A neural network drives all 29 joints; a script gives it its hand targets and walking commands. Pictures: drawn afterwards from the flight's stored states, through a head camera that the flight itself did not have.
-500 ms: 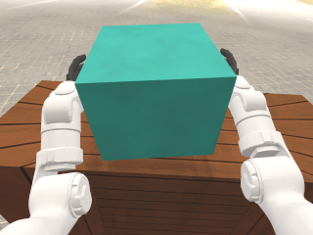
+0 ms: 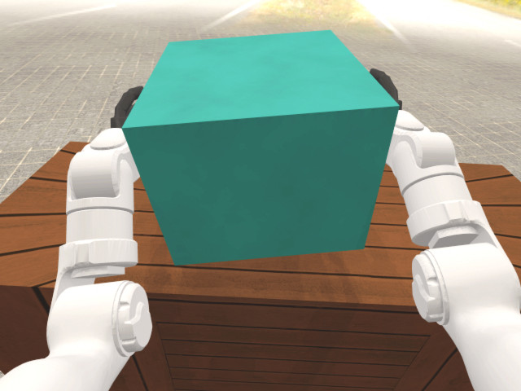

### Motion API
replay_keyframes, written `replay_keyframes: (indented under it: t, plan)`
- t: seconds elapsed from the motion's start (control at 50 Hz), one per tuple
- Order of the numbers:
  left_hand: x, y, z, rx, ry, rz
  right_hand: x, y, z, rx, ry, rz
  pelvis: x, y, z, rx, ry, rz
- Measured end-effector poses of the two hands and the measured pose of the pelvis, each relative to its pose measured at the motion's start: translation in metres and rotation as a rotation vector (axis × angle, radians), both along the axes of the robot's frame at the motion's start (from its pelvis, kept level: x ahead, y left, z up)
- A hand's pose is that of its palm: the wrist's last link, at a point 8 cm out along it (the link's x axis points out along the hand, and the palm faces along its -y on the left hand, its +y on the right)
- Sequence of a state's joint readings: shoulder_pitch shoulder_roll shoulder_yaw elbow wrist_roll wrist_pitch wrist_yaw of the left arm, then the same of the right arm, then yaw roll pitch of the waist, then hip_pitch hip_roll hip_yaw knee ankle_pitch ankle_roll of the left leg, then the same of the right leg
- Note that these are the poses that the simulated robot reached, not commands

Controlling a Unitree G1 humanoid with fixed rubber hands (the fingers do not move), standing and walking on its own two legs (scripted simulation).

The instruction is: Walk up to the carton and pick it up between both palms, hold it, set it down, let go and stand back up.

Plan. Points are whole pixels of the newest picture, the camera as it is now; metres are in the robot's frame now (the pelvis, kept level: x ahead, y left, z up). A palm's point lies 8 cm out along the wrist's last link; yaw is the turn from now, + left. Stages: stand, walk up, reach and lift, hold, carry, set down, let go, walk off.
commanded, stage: hold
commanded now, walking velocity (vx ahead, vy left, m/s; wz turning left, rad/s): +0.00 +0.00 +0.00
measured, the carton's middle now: (259, 137) +0.41 -0.02 +0.25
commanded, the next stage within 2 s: none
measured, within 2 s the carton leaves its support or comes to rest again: neither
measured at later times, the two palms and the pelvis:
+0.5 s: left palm (116, 129) +0.36 +0.17 +0.29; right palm (392, 102) +0.36 -0.19 +0.33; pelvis -0.01 -0.01 +0.00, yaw +0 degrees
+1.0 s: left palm (114, 121) +0.36 +0.17 +0.30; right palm (392, 98) +0.37 -0.19 +0.34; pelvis -0.02 -0.02 +0.00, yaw +1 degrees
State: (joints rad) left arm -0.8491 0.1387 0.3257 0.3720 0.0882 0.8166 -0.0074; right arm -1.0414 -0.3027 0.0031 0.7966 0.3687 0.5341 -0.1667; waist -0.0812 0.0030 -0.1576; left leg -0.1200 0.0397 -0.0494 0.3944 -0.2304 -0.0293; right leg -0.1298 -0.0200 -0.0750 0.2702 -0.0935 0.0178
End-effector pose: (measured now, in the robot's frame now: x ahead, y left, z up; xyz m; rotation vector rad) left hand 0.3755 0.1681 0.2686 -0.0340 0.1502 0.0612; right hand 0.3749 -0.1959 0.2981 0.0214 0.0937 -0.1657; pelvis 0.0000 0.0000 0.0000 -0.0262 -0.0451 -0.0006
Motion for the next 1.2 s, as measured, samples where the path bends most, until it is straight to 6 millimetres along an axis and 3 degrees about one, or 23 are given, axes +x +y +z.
replay_keyframes:
  t: [0.64, 1.2]
  plan:
    - [-0.020, 0.001, 0.031, 0.002, 0.019, 0.016, -0.012, 0.002, 0.039, -0.019, 0.029, 0.022, -0.011, -0.011, -0.001, 0.003, 0.013, 0.003]
    - [-0.016, 0.009, 0.032, 0.006, 0.022, 0.021, -0.006, 0.009, 0.037, -0.017, 0.042, 0.029, -0.016, -0.018, -0.002, 0.003, 0.025, 0.021]
